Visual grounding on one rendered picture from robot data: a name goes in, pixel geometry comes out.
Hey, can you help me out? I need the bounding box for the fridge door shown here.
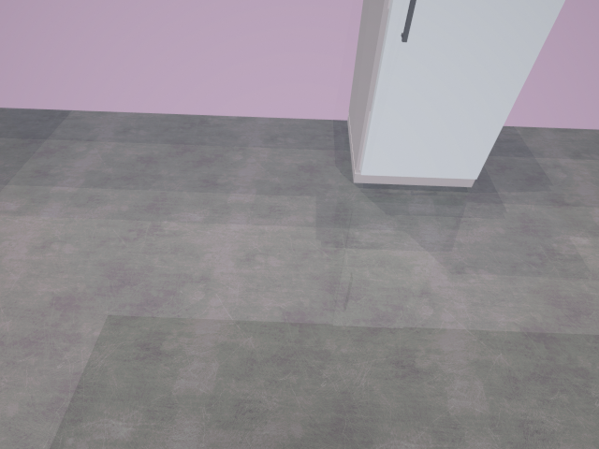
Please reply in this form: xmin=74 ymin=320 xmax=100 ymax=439
xmin=360 ymin=0 xmax=565 ymax=180

